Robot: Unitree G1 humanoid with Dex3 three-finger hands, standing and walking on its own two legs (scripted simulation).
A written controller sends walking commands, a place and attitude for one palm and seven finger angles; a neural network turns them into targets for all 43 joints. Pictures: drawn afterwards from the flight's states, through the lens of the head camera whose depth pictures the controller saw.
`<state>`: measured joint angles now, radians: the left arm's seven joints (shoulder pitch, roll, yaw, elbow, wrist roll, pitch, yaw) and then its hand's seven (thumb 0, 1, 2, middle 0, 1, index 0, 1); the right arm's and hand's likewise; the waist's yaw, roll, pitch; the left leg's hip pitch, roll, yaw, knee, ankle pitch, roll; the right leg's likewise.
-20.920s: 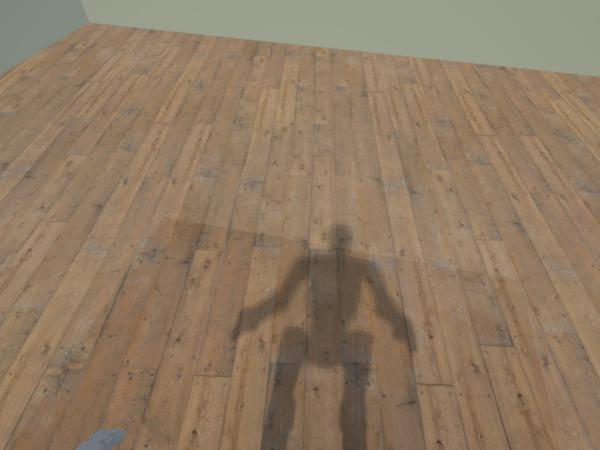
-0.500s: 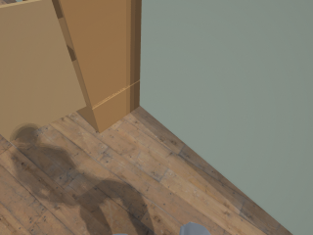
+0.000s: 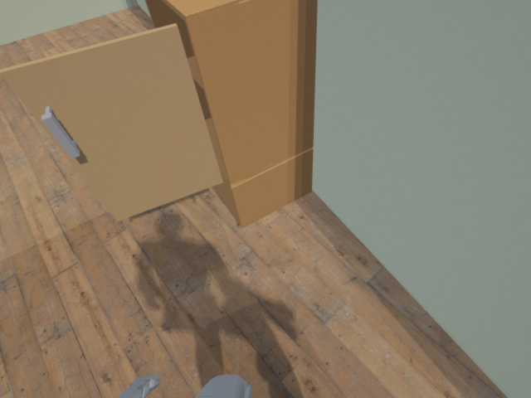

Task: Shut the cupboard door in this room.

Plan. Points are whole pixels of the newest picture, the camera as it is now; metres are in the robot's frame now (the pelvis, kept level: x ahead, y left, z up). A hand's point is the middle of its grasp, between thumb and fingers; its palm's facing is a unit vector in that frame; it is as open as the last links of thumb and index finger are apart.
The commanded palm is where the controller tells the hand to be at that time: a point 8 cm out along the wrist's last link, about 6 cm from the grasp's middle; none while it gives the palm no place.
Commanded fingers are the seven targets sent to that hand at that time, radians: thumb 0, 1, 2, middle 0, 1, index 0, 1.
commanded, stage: turn to face it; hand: left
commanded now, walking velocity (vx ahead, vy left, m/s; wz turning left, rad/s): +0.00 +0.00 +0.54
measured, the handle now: (61, 132) +0.74 +0.57 -0.03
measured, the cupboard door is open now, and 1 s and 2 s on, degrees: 83 83 83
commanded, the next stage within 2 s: take the last steps up to it in 0.44 s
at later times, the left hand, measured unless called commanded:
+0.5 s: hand out of the picture -0.06 +0.27 -0.18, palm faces +0.29 -0.92 -0.25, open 7.4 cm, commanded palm none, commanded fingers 0.00 0.90 0.90 -0.20 -0.30 -0.20 -0.30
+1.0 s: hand out of the picture -0.05 +0.18 -0.15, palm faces +0.35 -0.90 -0.25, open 7.3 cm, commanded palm none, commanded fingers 0.00 0.90 0.90 -0.20 -0.30 -0.20 -0.30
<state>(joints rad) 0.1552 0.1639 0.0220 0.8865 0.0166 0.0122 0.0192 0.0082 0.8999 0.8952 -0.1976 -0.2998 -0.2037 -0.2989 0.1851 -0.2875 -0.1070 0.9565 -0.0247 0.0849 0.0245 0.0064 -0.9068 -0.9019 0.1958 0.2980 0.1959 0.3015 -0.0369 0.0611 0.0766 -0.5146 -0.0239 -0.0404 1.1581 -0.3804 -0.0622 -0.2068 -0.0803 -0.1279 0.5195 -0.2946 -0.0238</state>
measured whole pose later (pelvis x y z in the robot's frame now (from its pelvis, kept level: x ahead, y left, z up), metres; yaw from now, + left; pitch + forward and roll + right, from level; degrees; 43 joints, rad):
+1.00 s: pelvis +0.00 +0.01 +0.01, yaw +18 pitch -2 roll +3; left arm 0.35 0.13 0.03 1.05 0.02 -0.03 0.01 0.01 0.92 0.90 -0.20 -0.30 -0.20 -0.30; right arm 0.35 -0.22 -0.07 1.09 -0.03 0.05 0.02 0.01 -0.91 -0.90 0.20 0.30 0.20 0.30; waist 0.00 0.04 0.00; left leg -0.48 0.01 0.00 1.01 -0.27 -0.01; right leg -0.10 -0.04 -0.10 0.39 -0.28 -0.03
